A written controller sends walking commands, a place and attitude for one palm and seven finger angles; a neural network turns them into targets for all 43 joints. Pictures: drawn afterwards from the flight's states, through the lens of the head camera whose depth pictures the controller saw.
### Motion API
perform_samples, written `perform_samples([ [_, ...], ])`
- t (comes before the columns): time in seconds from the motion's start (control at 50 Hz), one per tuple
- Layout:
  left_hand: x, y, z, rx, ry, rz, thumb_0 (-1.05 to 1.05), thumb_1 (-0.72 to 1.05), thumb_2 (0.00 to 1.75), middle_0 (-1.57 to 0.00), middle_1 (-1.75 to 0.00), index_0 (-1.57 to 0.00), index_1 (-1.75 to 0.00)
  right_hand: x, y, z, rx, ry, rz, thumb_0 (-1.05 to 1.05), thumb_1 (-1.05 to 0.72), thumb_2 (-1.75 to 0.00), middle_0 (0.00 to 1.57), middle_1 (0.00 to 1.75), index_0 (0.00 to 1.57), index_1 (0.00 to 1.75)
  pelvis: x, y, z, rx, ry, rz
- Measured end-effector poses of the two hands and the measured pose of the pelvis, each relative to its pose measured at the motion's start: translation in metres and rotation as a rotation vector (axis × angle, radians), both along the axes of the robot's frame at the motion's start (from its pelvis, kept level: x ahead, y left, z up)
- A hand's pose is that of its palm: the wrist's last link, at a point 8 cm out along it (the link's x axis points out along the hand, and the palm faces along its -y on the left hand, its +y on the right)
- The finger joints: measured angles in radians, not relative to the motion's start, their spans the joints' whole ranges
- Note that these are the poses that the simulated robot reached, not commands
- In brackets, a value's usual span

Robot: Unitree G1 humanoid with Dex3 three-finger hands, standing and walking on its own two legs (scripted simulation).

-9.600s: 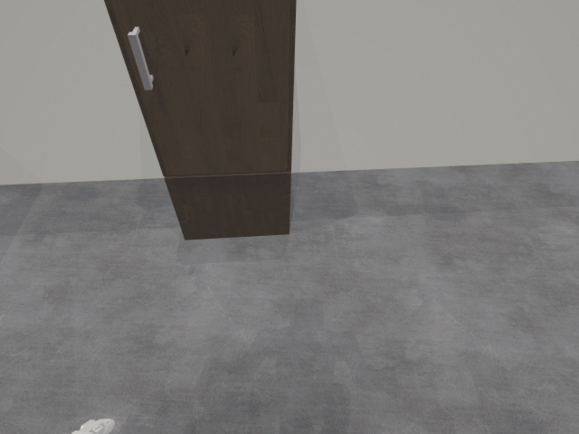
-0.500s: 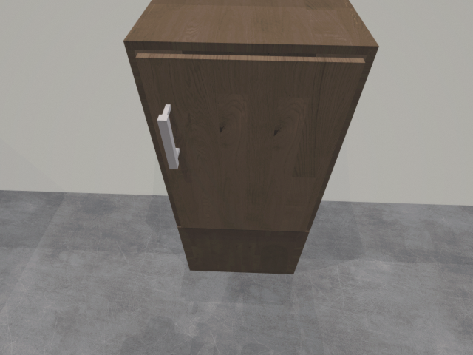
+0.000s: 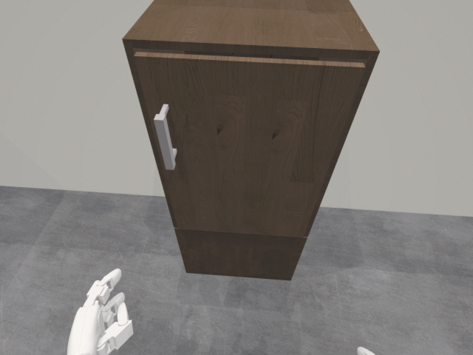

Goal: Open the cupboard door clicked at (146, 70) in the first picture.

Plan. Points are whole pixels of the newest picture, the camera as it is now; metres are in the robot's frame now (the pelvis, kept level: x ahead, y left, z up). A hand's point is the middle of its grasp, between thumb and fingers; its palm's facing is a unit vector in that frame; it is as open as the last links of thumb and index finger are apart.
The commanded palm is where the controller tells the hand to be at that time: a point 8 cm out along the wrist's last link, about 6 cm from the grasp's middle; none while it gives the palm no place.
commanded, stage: raise the hand with hooked fingers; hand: left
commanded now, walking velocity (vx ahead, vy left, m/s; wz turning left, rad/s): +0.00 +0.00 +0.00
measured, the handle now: (167, 138) +0.53 +0.18 +0.07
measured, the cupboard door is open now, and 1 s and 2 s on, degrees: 0 0 0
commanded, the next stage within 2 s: move the hooked fingers beside the handle in 1.94 s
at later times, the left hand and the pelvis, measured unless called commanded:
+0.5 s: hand (125, 309) +0.20 +0.19 -0.01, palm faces -0.04 -1.00 -0.07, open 10.0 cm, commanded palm +0.17 +0.25 +0.00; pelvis -0.03 -0.04 -0.06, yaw +0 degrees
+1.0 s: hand (86, 276) +0.23 +0.25 +0.04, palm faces +0.00 -1.00 -0.05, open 12.9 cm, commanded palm +0.20 +0.30 +0.05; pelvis -0.02 +0.01 -0.03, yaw -1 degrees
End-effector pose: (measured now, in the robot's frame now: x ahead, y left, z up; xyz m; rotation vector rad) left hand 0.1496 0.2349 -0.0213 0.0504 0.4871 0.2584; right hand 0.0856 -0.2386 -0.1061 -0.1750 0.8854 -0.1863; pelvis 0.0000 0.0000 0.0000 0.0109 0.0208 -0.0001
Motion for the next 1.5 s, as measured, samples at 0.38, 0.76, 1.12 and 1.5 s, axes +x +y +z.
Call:
perform_samples([
  [0.38,-0.013,0.009,0.002,0.028,-0.475,-0.196,0.01,0.47,0.72,-0.24,-0.57,-0.24,-0.58,0.093,-0.037,-0.014,-0.093,-0.304,0.152,0.01,-0.91,-0.90,0.20,0.30,0.20,0.30,-0.025,-0.038,-0.071,-0.044,0.174,0.016],
  [0.76,0.041,0.039,0.041,-0.001,-0.439,-0.274,0.00,0.03,0.53,-0.27,-0.86,-0.27,-0.86,0.014,-0.030,-0.012,-0.073,-0.123,0.030,0.02,-0.90,-0.90,0.20,0.30,0.20,0.30,-0.020,-0.013,-0.040,-0.033,0.145,-0.017],
  [1.12,0.066,0.084,0.076,-0.008,-0.487,-0.263,-0.01,-0.38,0.35,-0.30,-1.12,-0.30,-1.13,0.058,0.019,0.028,-0.067,-0.276,0.129,0.01,-0.90,-0.90,0.20,0.30,0.20,0.30,-0.022,0.012,-0.024,-0.057,0.073,-0.002],
  [1.5,0.100,0.111,0.113,-0.003,-0.498,-0.260,-0.02,-0.50,0.30,-0.30,-1.20,-0.31,-1.20,0.036,0.012,0.028,-0.084,-0.194,0.107,0.01,-0.90,-0.90,0.20,0.30,0.21,0.30,-0.020,0.013,-0.012,-0.052,0.038,0.000],
])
